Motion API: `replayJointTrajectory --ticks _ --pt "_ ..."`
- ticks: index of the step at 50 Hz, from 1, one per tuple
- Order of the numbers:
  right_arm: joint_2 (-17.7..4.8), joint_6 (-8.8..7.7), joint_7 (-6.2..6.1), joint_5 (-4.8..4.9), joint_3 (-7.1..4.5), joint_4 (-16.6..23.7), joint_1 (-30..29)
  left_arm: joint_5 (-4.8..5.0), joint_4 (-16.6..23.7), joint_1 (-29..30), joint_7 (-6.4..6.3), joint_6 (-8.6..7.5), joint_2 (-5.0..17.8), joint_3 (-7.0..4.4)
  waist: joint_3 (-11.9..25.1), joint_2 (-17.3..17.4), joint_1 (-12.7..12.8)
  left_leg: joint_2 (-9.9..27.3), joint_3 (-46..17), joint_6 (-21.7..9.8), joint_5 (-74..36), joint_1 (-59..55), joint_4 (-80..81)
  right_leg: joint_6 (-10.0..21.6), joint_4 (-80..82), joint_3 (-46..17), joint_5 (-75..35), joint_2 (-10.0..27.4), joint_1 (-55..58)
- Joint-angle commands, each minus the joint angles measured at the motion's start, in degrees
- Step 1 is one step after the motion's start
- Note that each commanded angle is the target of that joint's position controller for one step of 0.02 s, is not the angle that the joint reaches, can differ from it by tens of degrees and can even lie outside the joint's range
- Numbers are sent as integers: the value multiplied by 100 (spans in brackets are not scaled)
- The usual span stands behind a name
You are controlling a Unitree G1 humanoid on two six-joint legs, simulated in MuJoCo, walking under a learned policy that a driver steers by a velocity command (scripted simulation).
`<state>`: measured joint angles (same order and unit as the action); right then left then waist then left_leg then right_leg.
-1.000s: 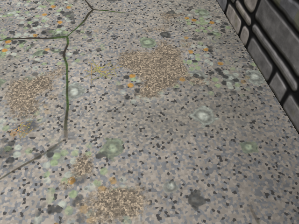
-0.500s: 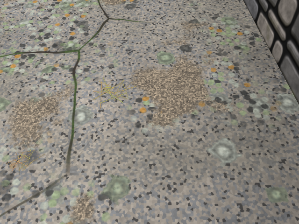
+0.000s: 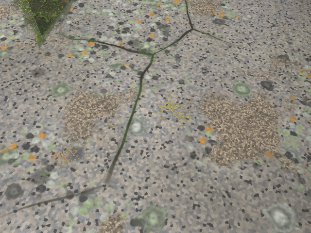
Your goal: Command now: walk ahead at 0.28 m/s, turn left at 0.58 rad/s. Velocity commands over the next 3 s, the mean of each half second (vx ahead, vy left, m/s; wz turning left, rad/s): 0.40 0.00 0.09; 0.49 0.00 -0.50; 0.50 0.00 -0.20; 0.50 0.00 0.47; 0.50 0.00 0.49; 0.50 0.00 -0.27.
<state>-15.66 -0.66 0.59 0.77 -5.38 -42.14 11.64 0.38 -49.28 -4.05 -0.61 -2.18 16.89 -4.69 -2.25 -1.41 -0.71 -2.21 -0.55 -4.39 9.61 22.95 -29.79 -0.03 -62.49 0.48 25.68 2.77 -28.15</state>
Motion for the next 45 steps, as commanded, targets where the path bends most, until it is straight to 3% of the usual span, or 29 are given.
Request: replayJointTrajectory --ticks 1,4,7,13,15,18,19,20,21,22,23,25,27,30,32,36,38,40,41,42,43,44,45 --pt "-822 -152 -129 -55 -179 467 -91 -62 345 64 -16 -142 625 -186 633 840 112 1300 -2305 -899 1892 -1050 1953 53 392 -339 -832 153 -835" --pt "-898 -235 -202 -25 -211 425 176 -66 363 209 -15 -227 421 -141 652 701 14 1152 -2033 -898 1213 -1135 1884 -74 1417 -349 -1333 -15 -663" --pt "-872 -256 -216 -16 -197 360 276 -34 335 246 35 -265 284 -53 671 954 -77 1162 -1784 -845 1049 -1184 1866 -180 2268 -281 -1725 -41 -368" --pt "-936 -291 -109 -50 -163 123 585 78 404 427 154 -340 439 29 337 932 -345 1521 -1808 -797 1442 -1296 1823 64 2810 -123 -1539 60 -167" --pt "-931 -288 -91 -41 -148 82 563 95 403 329 204 -383 472 48 267 899 -296 1591 -1758 -756 1464 -1362 1715 249 2954 -43 -1371 55 -25" --pt "-751 -259 -78 -26 -76 72 386 63 95 -467 246 -397 472 32 375 657 113 1294 -1270 -509 1190 -970 1037 486 3379 165 -1386 -127 1118" --pt "-555 -267 -90 -73 -9 125 268 74 -84 -1043 225 -393 641 -34 492 327 330 996 -880 -313 759 -608 223 637 3551 -292 -1213 91 1753" --pt "-274 -356 -97 -133 77 341 213 78 -145 -1522 194 -390 1209 -160 626 -972 324 253 18 117 709 503 -1632 1167 4231 -2029 -883 1032 2663" --pt "-431 -500 -118 -83 56 588 -11 66 -187 -2017 247 -374 1458 -252 599 -1891 570 -197 23 342 2098 2321 -2985 1911 4967 -4094 46 1713 3655" --pt "-734 -601 -101 34 3 573 -118 50 -94 -1906 272 -413 1110 -149 417 -1129 559 160 -431 247 1979 2951 -3620 1858 4938 -4163 377 1757 3752" --pt "-746 -643 -75 42 6 557 -250 11 28 -1723 276 -418 868 -90 312 -726 512 344 -471 184 1457 3000 -3707 1670 4863 -3618 26 1519 3581" --pt "-656 -671 -73 -128 -4 568 -421 22 169 -1471 239 -373 680 -21 239 -245 367 566 -425 239 747 2678 -3116 1464 4906 -2870 -1062 1196 3122" --pt "-524 -639 -59 -148 -1 631 -536 44 184 -1513 165 -313 575 26 270 -395 259 545 -313 390 394 2164 -2468 1370 5014 -2340 -2012 892 2784" --pt "-335 -600 -66 -124 51 728 -901 65 206 -1648 27 -268 740 -35 231 -359 285 357 -167 605 -346 1799 -1489 1268 5024 -1786 -3085 611 2476" --pt "-200 -610 -27 -97 102 829 -1280 86 198 -1807 -28 -227 745 -53 158 -397 399 199 -119 649 -920 1402 -753 1143 4982 -1571 -3213 430 2183" --pt "-220 -663 84 -11 123 1024 -1909 129 150 -2249 -80 -146 688 -64 23 -471 618 38 -172 621 -1355 1043 30 1102 4812 -1860 -2897 509 2216" --pt "-319 -710 123 7 101 1075 -2022 143 167 -2308 -113 -96 697 -84 -18 -475 597 22 -259 560 -1262 905 282 1069 4621 -2118 -2815 619 2432" --pt "-464 -748 119 20 49 1049 -1818 134 225 -2196 -136 -50 759 -132 20 -597 419 28 -282 438 -909 501 397 981 4339 -2291 -3181 705 2538" --pt "-590 -766 92 14 -10 969 -1444 125 287 -2074 -130 -36 772 -149 201 -662 203 -24 -202 311 -770 -83 500 903 4018 -2269 -3844 624 2489" --pt "-780 -779 39 -27 -108 808 -758 109 390 -1904 -106 -33 715 -137 656 -603 -160 70 -185 111 -885 -1135 602 738 3306 -2079 -4421 335 2288" --pt "-1064 -769 -26 -123 -193 676 285 22 611 -1656 -70 -48 552 -68 1553 -335 -663 843 -846 -276 -757 -2850 237 570 1909 -1856 -3856 35 1475" --pt "-1489 -695 -44 -196 -287 522 976 91 719 -2471 -57 -112 -40 104 2618 1324 -457 2363 -3230 -1165 -28 -5101 396 186 -193 -1219 -786 -799 -542" --pt "-1019 -654 -13 -86 -170 474 933 174 680 -2638 -49 -140 321 92 2640 1824 -375 2736 -4419 -1292 940 -4979 928 144 -1096 -1221 779 -528 -1305"
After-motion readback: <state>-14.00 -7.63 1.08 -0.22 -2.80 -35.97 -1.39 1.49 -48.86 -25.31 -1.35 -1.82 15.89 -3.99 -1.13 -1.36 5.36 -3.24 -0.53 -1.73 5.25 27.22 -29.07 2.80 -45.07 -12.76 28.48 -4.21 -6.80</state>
